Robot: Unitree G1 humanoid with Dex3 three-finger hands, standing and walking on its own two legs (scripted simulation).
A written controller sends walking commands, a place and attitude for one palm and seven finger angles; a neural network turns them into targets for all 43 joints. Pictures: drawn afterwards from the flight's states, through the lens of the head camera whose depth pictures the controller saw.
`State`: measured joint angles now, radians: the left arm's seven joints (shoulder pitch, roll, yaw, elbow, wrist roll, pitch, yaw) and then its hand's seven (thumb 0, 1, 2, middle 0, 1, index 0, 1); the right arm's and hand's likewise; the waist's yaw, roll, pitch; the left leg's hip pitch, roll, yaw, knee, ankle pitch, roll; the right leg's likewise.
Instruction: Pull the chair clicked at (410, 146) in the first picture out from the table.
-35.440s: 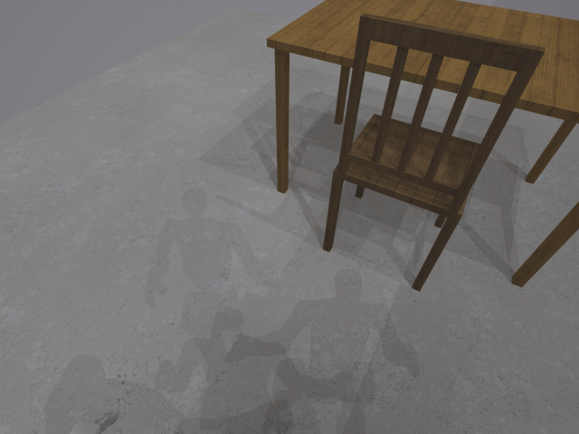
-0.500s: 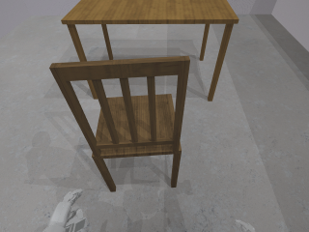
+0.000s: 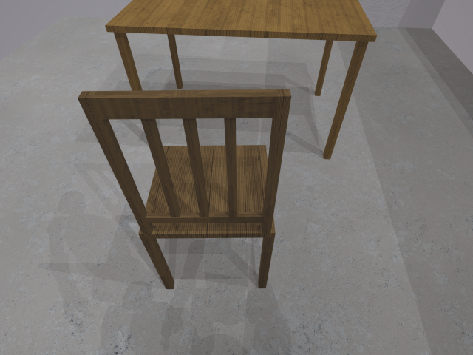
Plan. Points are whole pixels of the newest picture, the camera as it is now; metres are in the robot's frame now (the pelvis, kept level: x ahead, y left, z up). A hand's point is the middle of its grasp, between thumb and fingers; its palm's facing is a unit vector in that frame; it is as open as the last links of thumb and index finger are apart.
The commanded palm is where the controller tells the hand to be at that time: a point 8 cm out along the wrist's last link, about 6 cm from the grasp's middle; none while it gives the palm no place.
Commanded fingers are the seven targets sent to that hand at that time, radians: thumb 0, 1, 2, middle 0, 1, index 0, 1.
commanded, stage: let the arm hang, fingers relaxed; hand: left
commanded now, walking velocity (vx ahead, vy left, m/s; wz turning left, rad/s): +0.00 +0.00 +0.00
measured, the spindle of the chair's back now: (198, 174) +0.53 +0.13 -0.05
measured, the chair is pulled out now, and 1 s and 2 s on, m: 0.64 0.64 0.64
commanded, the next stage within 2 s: look to check the result in 0.40 s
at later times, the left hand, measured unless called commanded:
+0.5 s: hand out of the picture +0.00 +0.16 -0.17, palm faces +0.05 -0.98 -0.18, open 7.4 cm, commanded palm none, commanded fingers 0.00 0.90 0.90 -0.20 -0.30 -0.20 -0.30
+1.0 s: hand out of the picture +0.01 +0.15 -0.17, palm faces +0.04 -0.98 -0.18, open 7.4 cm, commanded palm none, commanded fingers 0.00 0.90 0.90 -0.20 -0.30 -0.20 -0.30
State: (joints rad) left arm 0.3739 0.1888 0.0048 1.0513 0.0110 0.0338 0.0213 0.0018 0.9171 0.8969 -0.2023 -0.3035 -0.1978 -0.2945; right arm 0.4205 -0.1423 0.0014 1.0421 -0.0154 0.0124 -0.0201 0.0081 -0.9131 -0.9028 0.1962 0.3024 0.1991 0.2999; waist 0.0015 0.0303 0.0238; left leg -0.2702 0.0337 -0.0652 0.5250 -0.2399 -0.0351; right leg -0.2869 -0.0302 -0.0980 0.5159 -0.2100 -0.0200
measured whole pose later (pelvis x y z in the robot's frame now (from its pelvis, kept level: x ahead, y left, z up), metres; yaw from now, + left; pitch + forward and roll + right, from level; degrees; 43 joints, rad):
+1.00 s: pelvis +0.01 -0.01 +0.00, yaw +0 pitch -1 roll +0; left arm 0.31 0.13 0.01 1.06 0.01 0.01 0.03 0.00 0.91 0.90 -0.20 -0.30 -0.20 -0.29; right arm 0.36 -0.10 0.00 1.07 -0.01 0.00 -0.04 0.01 -0.91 -0.90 0.20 0.30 0.20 0.30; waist 0.00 0.01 0.05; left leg -0.24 0.05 -0.07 0.49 -0.24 -0.05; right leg -0.26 -0.02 -0.10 0.50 -0.22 -0.03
